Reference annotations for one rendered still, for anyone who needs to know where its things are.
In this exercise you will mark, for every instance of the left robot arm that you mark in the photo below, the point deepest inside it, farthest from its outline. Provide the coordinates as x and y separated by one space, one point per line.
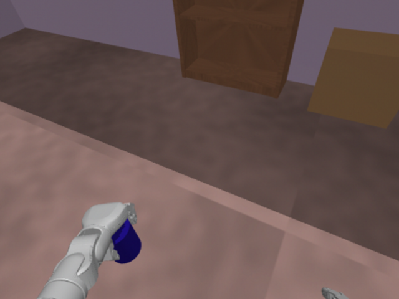
77 272

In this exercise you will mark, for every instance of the right robot hand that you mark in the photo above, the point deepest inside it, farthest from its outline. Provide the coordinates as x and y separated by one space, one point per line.
332 294

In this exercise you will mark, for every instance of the bookshelf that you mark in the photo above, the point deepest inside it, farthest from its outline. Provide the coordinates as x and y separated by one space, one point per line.
242 44

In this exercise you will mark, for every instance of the left robot hand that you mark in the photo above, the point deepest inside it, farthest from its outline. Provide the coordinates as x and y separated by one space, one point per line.
110 216

